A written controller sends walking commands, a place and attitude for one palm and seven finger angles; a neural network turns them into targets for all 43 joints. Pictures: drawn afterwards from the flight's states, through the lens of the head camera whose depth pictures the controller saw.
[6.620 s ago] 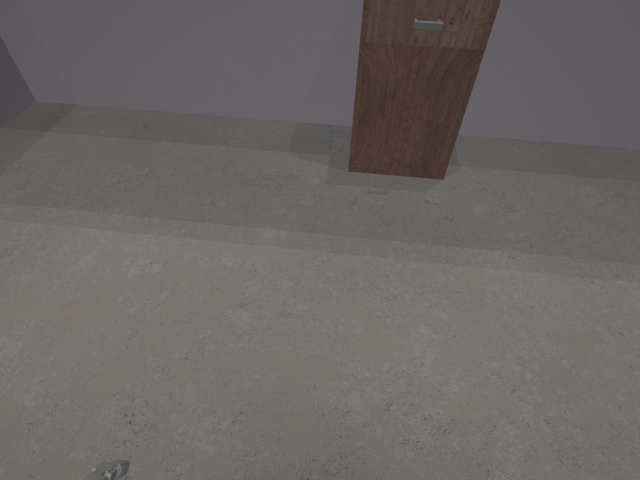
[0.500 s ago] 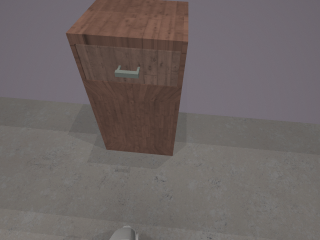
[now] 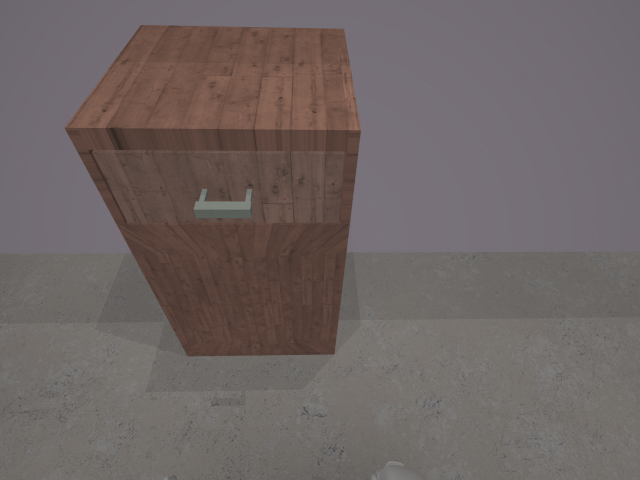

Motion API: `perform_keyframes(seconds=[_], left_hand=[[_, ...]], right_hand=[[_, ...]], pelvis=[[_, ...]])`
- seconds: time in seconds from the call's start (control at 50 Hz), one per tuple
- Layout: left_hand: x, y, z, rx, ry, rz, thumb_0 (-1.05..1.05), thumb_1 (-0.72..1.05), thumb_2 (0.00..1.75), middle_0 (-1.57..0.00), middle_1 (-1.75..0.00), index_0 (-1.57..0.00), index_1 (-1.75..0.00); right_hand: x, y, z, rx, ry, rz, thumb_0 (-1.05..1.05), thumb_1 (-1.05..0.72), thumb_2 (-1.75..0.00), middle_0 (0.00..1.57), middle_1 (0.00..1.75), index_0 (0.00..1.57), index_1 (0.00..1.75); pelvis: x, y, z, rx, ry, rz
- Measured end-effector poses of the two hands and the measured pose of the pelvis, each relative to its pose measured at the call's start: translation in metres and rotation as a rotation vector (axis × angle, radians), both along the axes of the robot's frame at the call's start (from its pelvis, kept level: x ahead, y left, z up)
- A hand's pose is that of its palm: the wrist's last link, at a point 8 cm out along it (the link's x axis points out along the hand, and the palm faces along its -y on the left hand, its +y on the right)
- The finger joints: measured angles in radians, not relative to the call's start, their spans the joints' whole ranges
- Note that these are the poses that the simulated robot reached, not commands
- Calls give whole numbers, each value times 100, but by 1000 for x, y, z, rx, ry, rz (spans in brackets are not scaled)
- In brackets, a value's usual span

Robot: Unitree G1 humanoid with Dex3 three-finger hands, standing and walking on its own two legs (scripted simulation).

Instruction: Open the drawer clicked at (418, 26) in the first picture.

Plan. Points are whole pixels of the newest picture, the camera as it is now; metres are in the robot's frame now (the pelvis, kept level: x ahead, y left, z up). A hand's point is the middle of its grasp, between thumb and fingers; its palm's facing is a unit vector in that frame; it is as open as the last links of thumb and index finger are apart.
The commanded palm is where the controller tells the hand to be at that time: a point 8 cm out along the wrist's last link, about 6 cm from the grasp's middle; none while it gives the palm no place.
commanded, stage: take the last steps up to it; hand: left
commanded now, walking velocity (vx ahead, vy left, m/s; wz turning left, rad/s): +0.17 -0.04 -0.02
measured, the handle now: (225, 201) +0.59 +0.20 -0.03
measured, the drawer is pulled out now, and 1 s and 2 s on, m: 0.00 0.00 0.00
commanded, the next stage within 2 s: come to a stop and stand still in 0.06 s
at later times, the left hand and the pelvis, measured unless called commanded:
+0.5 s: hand out of the picture +0.15 +0.17 -0.18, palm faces +0.06 -0.96 -0.26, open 7.3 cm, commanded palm none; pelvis +0.10 -0.03 -0.01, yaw +0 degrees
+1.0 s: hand out of the picture +0.11 +0.17 -0.18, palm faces -0.01 -0.97 -0.23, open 7.4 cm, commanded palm none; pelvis +0.07 -0.03 +0.00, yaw -2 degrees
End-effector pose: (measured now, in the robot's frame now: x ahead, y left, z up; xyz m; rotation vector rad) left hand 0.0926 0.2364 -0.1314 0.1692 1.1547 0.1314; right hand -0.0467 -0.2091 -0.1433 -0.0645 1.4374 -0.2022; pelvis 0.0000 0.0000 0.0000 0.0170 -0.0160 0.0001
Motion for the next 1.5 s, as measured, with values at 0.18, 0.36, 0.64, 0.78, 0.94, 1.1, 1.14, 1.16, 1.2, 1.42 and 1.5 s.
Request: perform_keyframes(seconds=[0.18,0.36,0.64,0.78,0.94,1.1,1.14,1.16,1.2,1.42,1.5], left_hand=[[86,-58,-14,-3,-28,-72,1,91,89,-19,-29,-20,-30],[73,-53,-6,40,67,42,-2,95,89,-20,-30,-20,-30],[34,10,-31,22,172,113,0,91,89,-20,-30,-20,-30],[15,15,-21,0,212,100,1,91,89,-20,-29,-20,-30],[6,-3,-14,13,250,39,1,91,89,-20,-29,-20,-30],[12,-51,-5,48,152,8,1,91,89,-19,-29,-20,-30],[10,-64,-2,45,142,11,1,91,89,-20,-29,-20,-30],[9,-68,-2,48,139,16,1,92,89,-20,-30,-20,-30],[6,-75,-4,45,140,22,1,93,89,-20,-30,-20,-30],[-31,-108,-13,7,247,76,1,93,89,-20,-30,-20,-30],[-44,-120,-15,-17,292,97,1,92,89,-20,-30,-20,-30]], right_hand=[[8,-18,-22,73,180,-73,0,-91,-90,20,30,20,30],[131,-57,-17,4,30,25,0,-91,-90,20,30,20,30],[245,-31,9,-104,-244,170,0,-91,-90,19,30,20,30],[225,-11,19,-91,-224,160,0,-91,-90,20,30,20,30],[169,-35,12,-85,-167,61,-1,-92,-90,20,30,21,30],[89,-77,-16,-28,-10,-5,0,-91,-90,20,30,20,30],[76,-82,-17,-12,23,-2,0,-91,-90,20,30,20,30],[71,-83,-17,-6,34,0,0,-91,-90,20,30,20,30],[62,-85,-19,2,50,2,0,-91,-90,20,30,20,30],[52,-85,-18,43,119,24,0,-91,-90,20,30,20,30],[66,-87,-18,38,111,35,0,-91,-90,20,30,20,30]], pelvis=[[66,-38,-20,-6,5,-8],[96,-47,-7,-12,17,8],[95,-4,-14,-21,12,10],[91,2,0,-35,28,-5],[76,-13,2,-27,26,-30],[60,-51,-6,-1,-1,-15],[60,-58,-4,-1,-2,-13],[60,-62,-4,-2,-3,-13],[61,-69,-5,-11,-6,-10],[63,-93,-6,-13,-8,6],[69,-94,-6,-13,-2,8]])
